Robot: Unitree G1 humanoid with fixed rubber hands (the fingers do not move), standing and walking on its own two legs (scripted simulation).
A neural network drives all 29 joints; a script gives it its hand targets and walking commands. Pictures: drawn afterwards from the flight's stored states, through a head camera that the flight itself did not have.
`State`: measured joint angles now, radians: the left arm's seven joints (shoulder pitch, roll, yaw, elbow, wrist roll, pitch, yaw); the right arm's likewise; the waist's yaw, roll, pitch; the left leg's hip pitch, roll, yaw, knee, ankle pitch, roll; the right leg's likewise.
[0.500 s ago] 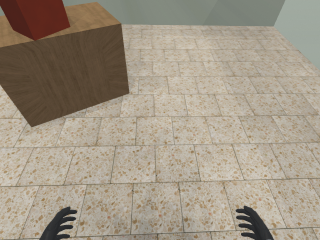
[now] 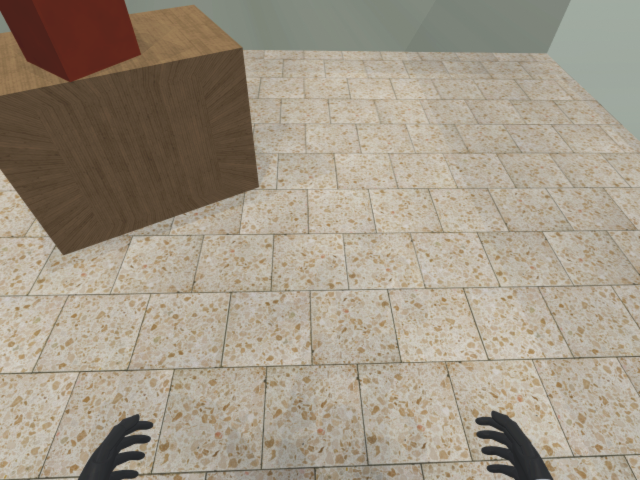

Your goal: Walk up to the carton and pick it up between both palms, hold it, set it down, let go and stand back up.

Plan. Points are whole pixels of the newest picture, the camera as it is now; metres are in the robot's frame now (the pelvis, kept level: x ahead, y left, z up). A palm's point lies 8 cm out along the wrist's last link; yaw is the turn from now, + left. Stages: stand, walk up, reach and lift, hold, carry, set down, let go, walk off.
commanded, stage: stand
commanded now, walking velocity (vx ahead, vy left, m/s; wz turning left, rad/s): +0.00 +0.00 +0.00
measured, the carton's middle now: (67, 14) +1.40 +0.79 +0.04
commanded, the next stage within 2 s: walk up in 0.34 s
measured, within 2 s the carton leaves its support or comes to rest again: neither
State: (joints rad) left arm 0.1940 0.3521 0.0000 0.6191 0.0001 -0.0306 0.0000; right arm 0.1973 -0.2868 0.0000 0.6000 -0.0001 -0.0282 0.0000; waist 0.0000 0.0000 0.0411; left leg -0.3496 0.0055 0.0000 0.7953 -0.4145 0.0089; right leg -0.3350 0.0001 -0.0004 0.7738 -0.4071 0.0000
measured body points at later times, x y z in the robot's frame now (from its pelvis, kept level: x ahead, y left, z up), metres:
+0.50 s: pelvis +0.00 +0.00 +0.00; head +0.01 +0.00 +0.45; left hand +0.16 +0.28 -0.08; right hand +0.17 -0.26 -0.08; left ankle +0.01 +0.11 -0.71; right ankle +0.01 -0.13 -0.71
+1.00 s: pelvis +0.09 +0.10 +0.01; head +0.09 +0.11 +0.46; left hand +0.16 +0.46 -0.05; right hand +0.26 -0.20 -0.06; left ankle +0.14 +0.19 -0.71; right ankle +0.13 -0.06 -0.65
